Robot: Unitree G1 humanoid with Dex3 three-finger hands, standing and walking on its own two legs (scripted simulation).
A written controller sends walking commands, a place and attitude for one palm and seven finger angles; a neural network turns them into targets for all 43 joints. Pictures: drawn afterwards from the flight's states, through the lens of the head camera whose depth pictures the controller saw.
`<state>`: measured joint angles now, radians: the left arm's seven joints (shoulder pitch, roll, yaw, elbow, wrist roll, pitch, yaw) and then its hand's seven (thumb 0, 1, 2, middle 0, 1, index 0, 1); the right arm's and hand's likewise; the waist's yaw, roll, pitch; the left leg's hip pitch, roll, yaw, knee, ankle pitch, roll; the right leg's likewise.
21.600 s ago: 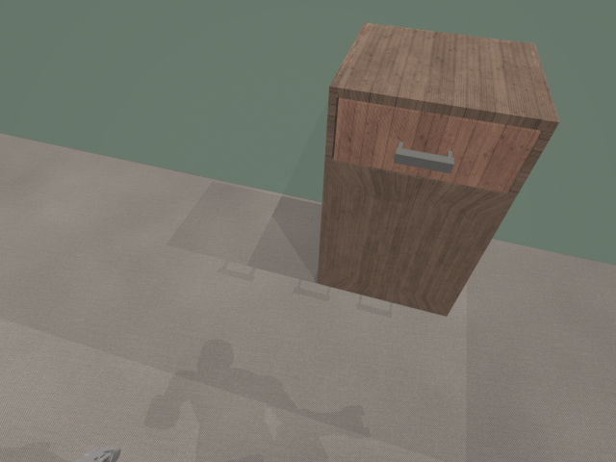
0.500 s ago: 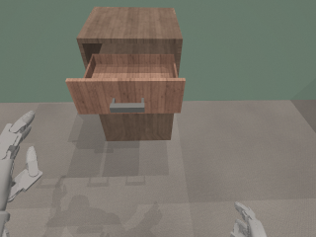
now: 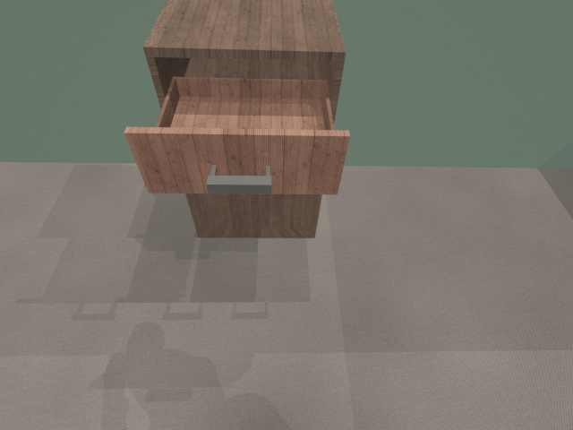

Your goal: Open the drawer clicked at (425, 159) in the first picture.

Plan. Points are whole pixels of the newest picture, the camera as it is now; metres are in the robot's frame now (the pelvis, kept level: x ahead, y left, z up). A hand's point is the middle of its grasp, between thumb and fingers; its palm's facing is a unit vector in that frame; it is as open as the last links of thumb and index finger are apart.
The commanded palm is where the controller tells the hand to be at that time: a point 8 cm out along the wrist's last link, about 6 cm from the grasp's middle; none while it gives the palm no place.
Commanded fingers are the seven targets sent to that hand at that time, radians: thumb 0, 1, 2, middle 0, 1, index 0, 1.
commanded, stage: let the arm hang, fingers relaxed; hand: left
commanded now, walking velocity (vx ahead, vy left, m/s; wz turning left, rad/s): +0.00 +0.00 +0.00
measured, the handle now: (240, 177) +0.61 +0.14 -0.07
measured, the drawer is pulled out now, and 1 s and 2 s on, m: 0.30 0.30 0.30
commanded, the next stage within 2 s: look to check the result in 0.56 s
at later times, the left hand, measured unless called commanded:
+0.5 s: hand out of the picture +0.01 +0.17 -0.18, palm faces +0.01 -0.98 -0.18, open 7.3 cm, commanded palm none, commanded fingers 0.00 0.90 0.90 -0.20 -0.30 -0.20 -0.30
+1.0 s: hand out of the picture +0.01 +0.16 -0.18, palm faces +0.01 -0.99 -0.16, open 7.4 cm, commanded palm none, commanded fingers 0.00 0.90 0.90 -0.20 -0.30 -0.20 -0.30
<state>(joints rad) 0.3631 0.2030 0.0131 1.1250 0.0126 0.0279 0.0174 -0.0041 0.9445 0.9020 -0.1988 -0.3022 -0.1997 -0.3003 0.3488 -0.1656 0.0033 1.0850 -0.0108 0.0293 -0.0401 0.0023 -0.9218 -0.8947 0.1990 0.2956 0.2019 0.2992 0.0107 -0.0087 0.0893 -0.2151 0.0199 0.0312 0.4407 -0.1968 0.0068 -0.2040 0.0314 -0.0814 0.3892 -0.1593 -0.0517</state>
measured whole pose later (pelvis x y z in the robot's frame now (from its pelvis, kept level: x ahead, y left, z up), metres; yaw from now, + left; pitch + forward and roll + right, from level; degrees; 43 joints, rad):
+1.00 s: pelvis +0.02 +0.00 +0.00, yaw -1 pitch -2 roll +0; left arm 0.29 0.12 0.00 1.15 0.01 0.00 0.03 0.00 0.91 0.90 -0.20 -0.30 -0.20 -0.30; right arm 0.30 -0.09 0.00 1.13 -0.01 0.00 -0.05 0.00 -0.91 -0.89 0.20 0.30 0.20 0.30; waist 0.00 0.00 0.07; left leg -0.15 0.01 0.06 0.40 -0.22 0.01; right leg -0.17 0.02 -0.05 0.39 -0.19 -0.04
